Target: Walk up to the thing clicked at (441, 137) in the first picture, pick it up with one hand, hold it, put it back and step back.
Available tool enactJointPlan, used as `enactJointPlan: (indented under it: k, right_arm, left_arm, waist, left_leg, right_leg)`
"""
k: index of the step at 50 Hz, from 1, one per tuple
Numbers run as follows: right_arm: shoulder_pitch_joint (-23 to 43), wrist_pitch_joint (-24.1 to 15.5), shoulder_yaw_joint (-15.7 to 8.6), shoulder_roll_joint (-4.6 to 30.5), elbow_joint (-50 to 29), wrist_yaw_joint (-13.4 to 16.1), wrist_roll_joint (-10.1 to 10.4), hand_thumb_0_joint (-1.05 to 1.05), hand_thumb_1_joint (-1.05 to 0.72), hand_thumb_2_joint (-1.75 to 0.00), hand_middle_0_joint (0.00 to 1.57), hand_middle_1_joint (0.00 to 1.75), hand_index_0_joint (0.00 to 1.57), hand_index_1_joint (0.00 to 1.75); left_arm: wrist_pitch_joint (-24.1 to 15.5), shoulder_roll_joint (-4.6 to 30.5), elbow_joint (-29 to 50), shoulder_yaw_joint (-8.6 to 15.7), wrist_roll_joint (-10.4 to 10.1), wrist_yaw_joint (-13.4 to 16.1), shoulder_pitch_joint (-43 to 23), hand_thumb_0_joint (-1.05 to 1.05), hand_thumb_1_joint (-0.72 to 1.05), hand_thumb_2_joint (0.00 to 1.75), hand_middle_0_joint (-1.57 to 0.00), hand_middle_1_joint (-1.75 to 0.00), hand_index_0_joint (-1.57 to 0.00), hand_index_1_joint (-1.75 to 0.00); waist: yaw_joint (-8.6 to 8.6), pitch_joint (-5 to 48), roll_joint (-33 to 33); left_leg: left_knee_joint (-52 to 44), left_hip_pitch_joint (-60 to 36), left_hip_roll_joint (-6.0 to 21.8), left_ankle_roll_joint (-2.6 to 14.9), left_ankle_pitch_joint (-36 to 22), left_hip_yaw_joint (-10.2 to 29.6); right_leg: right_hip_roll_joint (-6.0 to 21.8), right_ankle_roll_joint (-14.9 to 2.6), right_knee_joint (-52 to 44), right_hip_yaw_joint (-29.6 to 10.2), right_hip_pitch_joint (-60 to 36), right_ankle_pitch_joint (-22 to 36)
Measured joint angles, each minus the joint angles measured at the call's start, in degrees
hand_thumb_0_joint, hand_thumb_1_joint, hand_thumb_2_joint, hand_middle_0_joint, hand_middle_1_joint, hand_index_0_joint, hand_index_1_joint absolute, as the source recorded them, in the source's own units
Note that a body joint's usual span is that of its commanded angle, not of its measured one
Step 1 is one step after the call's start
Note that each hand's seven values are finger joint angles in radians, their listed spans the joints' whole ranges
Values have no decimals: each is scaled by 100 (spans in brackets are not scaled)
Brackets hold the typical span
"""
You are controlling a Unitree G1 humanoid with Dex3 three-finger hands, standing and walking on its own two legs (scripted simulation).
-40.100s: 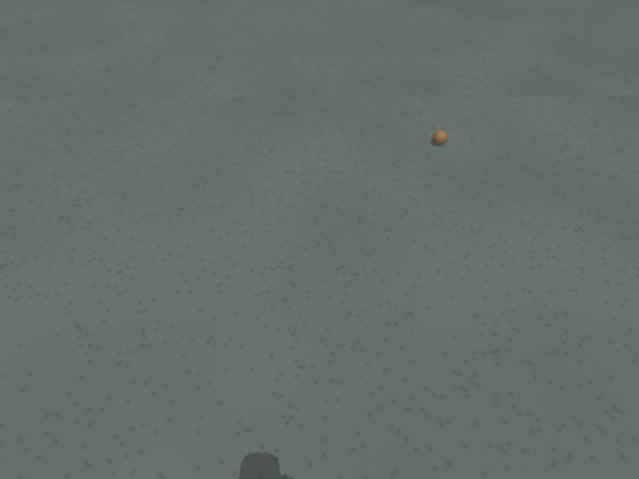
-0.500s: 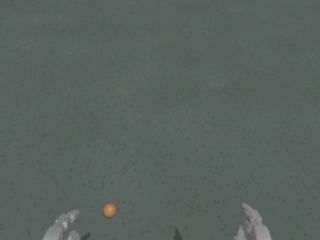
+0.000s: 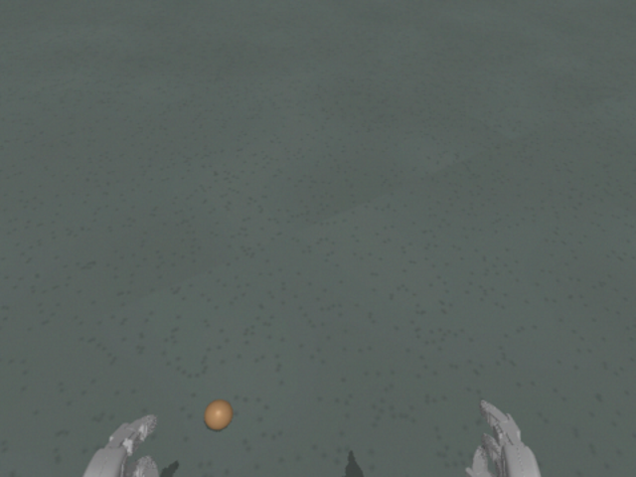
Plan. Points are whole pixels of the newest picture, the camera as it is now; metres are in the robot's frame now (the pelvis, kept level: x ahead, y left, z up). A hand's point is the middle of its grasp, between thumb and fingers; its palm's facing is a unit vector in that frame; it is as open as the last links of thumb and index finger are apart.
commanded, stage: stand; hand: left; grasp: from above
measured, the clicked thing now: (218, 414) +0.45 +0.25 -0.68
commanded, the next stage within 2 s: none
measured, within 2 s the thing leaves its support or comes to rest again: neither
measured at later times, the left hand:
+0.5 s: hand out of the picture +0.05 +0.24 -0.11, palm faces +0.04 -0.95 -0.32, open 7.4 cm
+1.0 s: hand out of the picture +0.02 +0.24 -0.10, palm faces +0.04 -0.94 -0.34, open 7.4 cm
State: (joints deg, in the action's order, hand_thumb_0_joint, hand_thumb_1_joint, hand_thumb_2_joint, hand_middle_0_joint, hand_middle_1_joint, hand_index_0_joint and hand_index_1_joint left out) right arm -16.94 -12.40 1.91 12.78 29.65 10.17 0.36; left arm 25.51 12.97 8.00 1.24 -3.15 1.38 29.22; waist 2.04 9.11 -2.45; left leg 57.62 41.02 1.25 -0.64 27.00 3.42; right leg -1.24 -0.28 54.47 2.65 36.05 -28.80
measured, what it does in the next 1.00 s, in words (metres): rises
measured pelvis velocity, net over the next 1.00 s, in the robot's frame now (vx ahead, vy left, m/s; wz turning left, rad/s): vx -0.01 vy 0.00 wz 0.01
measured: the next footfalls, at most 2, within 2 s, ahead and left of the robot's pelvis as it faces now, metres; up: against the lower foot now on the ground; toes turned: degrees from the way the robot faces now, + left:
none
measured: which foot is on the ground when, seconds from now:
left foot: down 0.00-1.00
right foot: down 0.00-1.00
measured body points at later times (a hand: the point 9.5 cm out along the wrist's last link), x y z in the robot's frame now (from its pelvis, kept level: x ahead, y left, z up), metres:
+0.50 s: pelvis -0.01 +0.01 +0.05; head +0.00 +0.01 +0.50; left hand +0.04 +0.29 -0.08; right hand +0.08 -0.26 -0.08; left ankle +0.02 +0.12 -0.68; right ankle -0.02 -0.12 -0.68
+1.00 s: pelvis -0.01 +0.00 +0.07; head -0.01 +0.00 +0.52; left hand +0.02 +0.29 -0.07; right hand +0.06 -0.28 -0.08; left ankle +0.02 +0.12 -0.68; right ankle -0.02 -0.12 -0.68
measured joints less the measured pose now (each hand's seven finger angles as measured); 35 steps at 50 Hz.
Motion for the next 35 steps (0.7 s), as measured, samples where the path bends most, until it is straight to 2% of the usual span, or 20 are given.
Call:
enactJointPlan:
  k: [1,3,5,7,10,15,21,28,35]
  right_arm:
    - [0,5,2,1,-2,-3,2,1,-91,-90,21,30,20,30]
    - [216,138,-98,20,372,-166,-293,1,-91,-90,21,30,20,30]
    - [477,511,-94,130,886,-444,-488,1,-91,-90,21,30,20,30]
    - [645,750,-125,214,1281,-678,-491,1,-91,-90,21,30,20,30]
    - [706,902,-261,290,1643,-877,-404,1,-90,-90,21,30,20,30]
    - [675,1020,-402,366,2109,-949,-371,1,-91,-90,21,30,20,30]
    - [651,1141,-416,345,2596,-924,-335,1,-91,-90,21,30,20,30]
    - [716,1207,-385,291,3025,-906,-261,1,-91,-90,21,30,20,30]
    - [806,1257,-389,308,3274,-924,-226,1,-91,-90,21,30,20,30]
  left_arm:
    - [-1,1,4,-2,-2,1,9,1,91,90,-20,-30,-20,-30]
    - [-696,82,-824,-135,282,45,-454,1,90,90,-20,-30,-21,-30]
    - [-1321,153,-1961,-169,479,64,-1014,1,90,90,-21,-30,-21,-30]
    - [-1681,227,-2839,-136,578,53,-1375,1,90,90,-21,-30,-21,-30]
    - [-1956,288,-3775,-20,592,53,-1621,1,90,90,-21,-30,-21,-30]
    - [-2203,332,-4939,117,578,90,-1720,1,91,90,-20,-30,-21,-30]
    - [-2359,311,-5922,130,551,84,-1690,1,91,90,-20,-30,-21,-30]
    - [-2447,258,-6671,75,514,73,-1694,1,91,90,-20,-30,-21,-30]
    - [-2490,280,-7096,47,523,46,-1767,1,91,90,-20,-30,-21,-30]
  waist:
    - [2,1,-1]
    - [-118,-390,89]
    - [-256,-641,202]
    - [-329,-821,288]
    - [-362,-975,335]
    - [-359,-1097,312]
    - [-354,-1197,253]
    - [-360,-1292,200]
    - [-363,-1317,161]
  left_leg:
    - [-1,1,0,0,-1,-1]
    - [-154,-372,-46,28,-68,-60]
    - [-432,-717,-104,48,-204,-137]
    - [-711,-1019,-156,62,-333,-196]
    - [-1072,-1384,-197,87,-490,-240]
    - [-1590,-1886,-213,121,-708,-253]
    - [-2280,-2433,-227,136,-1037,-220]
    - [-2989,-2945,-245,139,-1413,-191]
    - [-3365,-3168,-247,124,-1634,-177]
  right_leg:
    - [0,0,-1,-1,1,1]
    - [51,1,-71,-54,-326,26]
    - [117,-7,-231,-122,-605,105]
    - [175,8,-409,-177,-852,193]
    - [221,45,-712,-219,-1181,329]
    - [239,93,-1261,-228,-1691,574]
    - [255,118,-2018,-192,-2275,933]
    - [274,139,-2749,-159,-2804,1313]
    - [277,136,-3087,-146,-3011,1514]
